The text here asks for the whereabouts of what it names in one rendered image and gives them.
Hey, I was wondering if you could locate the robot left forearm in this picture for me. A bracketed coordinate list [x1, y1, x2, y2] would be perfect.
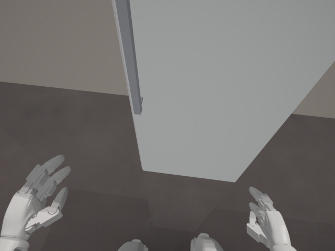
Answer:
[0, 237, 30, 251]

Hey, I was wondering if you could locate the fridge door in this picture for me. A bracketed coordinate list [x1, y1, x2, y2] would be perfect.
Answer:
[114, 0, 335, 182]

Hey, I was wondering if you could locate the right robot shin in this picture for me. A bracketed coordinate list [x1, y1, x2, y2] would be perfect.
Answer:
[198, 233, 209, 237]

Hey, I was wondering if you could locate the robot right hand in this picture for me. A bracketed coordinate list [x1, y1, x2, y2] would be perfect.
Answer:
[247, 187, 291, 251]

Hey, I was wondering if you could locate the handle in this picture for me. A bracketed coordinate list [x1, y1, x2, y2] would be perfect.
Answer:
[115, 0, 143, 115]

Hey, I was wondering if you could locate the robot left hand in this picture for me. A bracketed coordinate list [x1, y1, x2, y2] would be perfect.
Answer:
[1, 155, 71, 241]

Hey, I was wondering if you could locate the robot right thigh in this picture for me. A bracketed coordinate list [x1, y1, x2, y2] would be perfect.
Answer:
[191, 236, 224, 251]

